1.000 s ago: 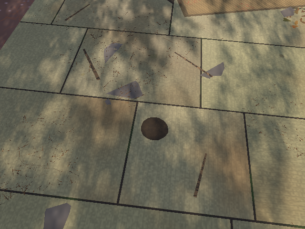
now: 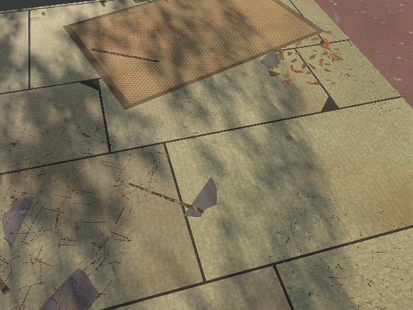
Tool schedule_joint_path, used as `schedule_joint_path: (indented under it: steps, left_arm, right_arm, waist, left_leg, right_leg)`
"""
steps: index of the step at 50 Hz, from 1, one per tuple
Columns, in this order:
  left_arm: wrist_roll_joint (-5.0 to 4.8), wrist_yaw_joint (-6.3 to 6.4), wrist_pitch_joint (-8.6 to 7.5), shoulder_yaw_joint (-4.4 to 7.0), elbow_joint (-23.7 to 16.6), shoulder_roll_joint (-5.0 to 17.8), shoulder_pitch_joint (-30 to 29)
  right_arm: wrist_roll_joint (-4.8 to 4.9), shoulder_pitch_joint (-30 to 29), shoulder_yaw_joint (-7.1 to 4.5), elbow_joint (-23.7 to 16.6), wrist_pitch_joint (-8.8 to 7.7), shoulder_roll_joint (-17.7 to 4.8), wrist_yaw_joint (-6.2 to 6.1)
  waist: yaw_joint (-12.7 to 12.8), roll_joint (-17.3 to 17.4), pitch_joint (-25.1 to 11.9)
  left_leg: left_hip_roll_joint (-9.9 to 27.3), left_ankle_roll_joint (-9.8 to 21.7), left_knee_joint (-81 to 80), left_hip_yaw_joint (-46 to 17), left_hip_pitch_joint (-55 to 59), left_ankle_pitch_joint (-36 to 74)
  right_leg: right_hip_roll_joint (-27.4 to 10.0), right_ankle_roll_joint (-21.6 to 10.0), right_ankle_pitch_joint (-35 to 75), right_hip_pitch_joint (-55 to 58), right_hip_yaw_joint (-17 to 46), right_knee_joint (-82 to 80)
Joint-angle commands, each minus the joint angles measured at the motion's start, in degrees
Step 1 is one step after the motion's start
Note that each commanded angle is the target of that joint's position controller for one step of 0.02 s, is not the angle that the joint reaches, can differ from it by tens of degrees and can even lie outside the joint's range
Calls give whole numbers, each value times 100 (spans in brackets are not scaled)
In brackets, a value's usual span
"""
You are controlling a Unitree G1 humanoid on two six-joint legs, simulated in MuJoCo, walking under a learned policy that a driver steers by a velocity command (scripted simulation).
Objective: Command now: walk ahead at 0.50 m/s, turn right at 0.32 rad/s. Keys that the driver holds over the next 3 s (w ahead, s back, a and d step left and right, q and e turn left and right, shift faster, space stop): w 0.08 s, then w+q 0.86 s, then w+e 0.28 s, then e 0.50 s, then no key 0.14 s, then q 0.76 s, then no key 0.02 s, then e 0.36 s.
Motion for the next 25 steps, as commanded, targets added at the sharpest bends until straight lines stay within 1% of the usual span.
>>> schedule_joint_path:
  steps: [1,3,5,7,9,10,11,12,13,14,15,16,17,18,19,20,21,22,23,25]
  left_arm:
    - [61,-33,-95,-22,-475,72,-182]
    - [82,-92,-156,-76,-524,20,-479]
    - [84,-150,-231,-128,-618,-45,-927]
    - [54,-192,-287,-136,-744,-27,-1344]
    - [15,-233,-335,-96,-848,96,-1544]
    - [9,-247,-359,-63,-863,180,-1528]
    - [10,-249,-379,-19,-832,274,-1374]
    - [29,-228,-392,58,-720,396,-964]
    - [75,-171,-385,197,-505,648,-241]
    - [187,-85,-358,329,-374,1082,774]
    - [235,-71,-288,389,-313,1449,1006]
    - [204,-81,-275,265,-309,901,1038]
    - [141,-80,-291,177,-275,668,709]
    - [130,-95,-314,118,-264,491,336]
    - [143,-119,-343,74,-239,309,38]
    - [183,-128,-390,55,-212,208,-152]
    - [195,-132,-439,71,-165,172,-267]
    - [189,-126,-488,92,-107,186,-324]
    - [188,-112,-524,120,-49,237,-357]
    - [208,-71,-550,174,82,345,-307]
  right_arm:
    - [45,-79,-193,-167,-106,-814,7]
    - [85,-69,-206,-77,-66,-914,1]
    - [150,86,-204,34,-16,-1000,-5]
    - [208,402,-205,184,47,-1092,-1]
    - [236,584,-222,290,115,-1193,-9]
    - [246,609,-234,325,149,-1241,-22]
    - [248,597,-246,351,185,-1291,-39]
    - [256,508,-240,352,208,-1307,-57]
    - [223,535,-183,349,204,-1164,-63]
    - [80,463,-32,170,170,-790,-60]
    - [120,1210,158,70,89,-152,-61]
    - [253,972,-2,173,59,-766,-62]
    - [335,537,-98,32,61,-1006,-59]
    - [289,309,-97,-5,88,-939,-84]
    - [215,205,-118,-20,136,-882,-94]
    - [209,313,-129,14,216,-777,-90]
    - [227,383,-115,36,291,-646,-86]
    - [227,368,-102,21,353,-531,-84]
    - [212,282,-103,-31,401,-489,-86]
    - [177,29,-101,-153,446,-450,-81]
  waist:
    - [78,725,61]
    - [10,659,59]
    - [-153,642,136]
    - [-293,661,203]
    - [-277,737,239]
    - [-202,779,223]
    - [-58,822,153]
    - [239,807,-59]
    - [583,718,-549]
    - [1014,195,-1437]
    - [700,-1347,-2254]
    - [904,-820,-2044]
    - [825,-641,-1197]
    - [651,-413,-788]
    - [483,-388,-458]
    - [295,-466,-307]
    - [195,-438,-229]
    - [130,-343,-138]
    - [90,-259,-33]
    - [98,-118,99]
  left_leg:
    - [1604,1100,-1178,-1313,481,1233]
    - [1502,1047,-1212,-956,516,1518]
    - [1371,953,-1197,-715,413,1572]
    - [1399,922,-1122,-775,439,1533]
    - [1556,862,-953,-966,665,1534]
    - [1628,806,-834,-1059,777,1555]
    - [1664,735,-649,-1117,830,1707]
    - [1553,612,-203,-1011,740,2235]
    - [1248,442,686,-795,428,2591]
    - [885,184,2372,-538,-634,1288]
    - [111,-145,4271,-352,-2561,-2056]
    - [298,-150,5022,-976,-3072,-2221]
    - [518,-114,5175,-909,-3403,-1742]
    - [728,-134,5030,-792,-3270,-1285]
    - [859,-162,4803,-779,-3095,-966]
    - [977,-188,4678,-824,-2753,-732]
    - [999,-215,4611,-804,-2540,-604]
    - [1013,-249,4540,-800,-2506,-505]
    - [1024,-281,4425,-828,-2583,-344]
    - [1040,-327,3984,-887,-2809,91]
  right_leg:
    - [-293,64,464,-785,152,-686]
    - [-332,60,1080,-654,-24,-1433]
    - [-279,42,1597,-331,-246,-2175]
    - [-137,48,1746,-55,-378,-2661]
    - [-37,-18,1597,100,-349,-3025]
    - [5,-74,1469,246,-327,-3202]
    - [63,-140,1368,563,-343,-3368]
    - [166,-253,1417,1270,-430,-3627]
    - [166,-405,1467,2446,-446,-3681]
    - [-889,-776,1625,4115,562,-3451]
    - [-2272,-1563,624,5636,2907,-3953]
    - [-2137,-1529,-178,5251,3309,-4363]
    - [-1954,-1326,-139,4611,2458,-4495]
    - [-1702,-1215,227,3934,1849,-4664]
    - [-1505,-1163,595,3362,1380,-4873]
    - [-1369,-1109,879,2912,979,-5091]
    - [-1328,-1116,1093,2637,722,-5272]
    - [-1337,-1149,1376,2477,475,-5403]
    - [-1355,-1164,1598,2399,251,-5505]
    - [-1364,-1170,1866,2450,-135,-5604]
Next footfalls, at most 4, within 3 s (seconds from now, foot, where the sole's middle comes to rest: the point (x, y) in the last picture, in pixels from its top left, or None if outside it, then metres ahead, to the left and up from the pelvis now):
0.28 right None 0.31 -0.16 -0.78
0.80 left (158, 300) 0.53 0.15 -0.78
1.34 right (182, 202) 0.90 0.08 -0.78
1.80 left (124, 201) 0.91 0.30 -0.78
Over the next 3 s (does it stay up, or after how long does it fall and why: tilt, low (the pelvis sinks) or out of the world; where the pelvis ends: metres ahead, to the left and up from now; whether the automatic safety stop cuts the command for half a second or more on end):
stays up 0.83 0.20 -0.01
